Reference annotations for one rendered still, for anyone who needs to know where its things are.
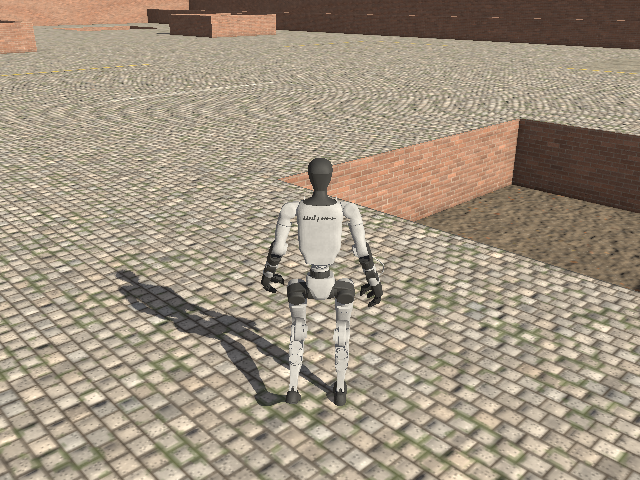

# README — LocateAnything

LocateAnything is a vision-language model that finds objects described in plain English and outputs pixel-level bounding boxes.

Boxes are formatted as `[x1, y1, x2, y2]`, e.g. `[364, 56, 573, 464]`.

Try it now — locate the robot left foot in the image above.
[285, 388, 301, 404]

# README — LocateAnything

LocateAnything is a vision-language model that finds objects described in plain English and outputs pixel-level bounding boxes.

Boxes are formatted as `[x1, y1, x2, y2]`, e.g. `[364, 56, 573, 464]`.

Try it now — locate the left robot forearm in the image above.
[263, 240, 282, 278]

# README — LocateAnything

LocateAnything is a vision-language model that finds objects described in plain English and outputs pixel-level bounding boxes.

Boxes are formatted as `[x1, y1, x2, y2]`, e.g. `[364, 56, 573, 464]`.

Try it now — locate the left robot upper arm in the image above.
[271, 201, 299, 256]

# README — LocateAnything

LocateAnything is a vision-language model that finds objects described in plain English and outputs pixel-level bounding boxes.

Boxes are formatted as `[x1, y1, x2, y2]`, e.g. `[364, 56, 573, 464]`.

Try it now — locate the right robot upper arm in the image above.
[341, 201, 369, 258]

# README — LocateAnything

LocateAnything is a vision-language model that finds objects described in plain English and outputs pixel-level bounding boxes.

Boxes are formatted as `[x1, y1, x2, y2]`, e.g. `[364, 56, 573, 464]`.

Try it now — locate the humanoid robot torso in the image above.
[297, 196, 343, 300]

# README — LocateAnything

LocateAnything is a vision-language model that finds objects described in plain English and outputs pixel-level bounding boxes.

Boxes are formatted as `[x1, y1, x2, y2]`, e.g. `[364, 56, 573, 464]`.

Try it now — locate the left robot hand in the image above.
[261, 274, 284, 293]

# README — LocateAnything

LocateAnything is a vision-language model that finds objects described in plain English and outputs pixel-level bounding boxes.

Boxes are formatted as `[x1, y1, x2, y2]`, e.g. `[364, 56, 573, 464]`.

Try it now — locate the right robot hand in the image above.
[360, 282, 383, 307]

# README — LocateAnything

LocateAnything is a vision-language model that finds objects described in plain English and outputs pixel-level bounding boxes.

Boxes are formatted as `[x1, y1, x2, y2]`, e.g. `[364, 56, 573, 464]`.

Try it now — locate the right robot forearm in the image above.
[359, 242, 380, 286]

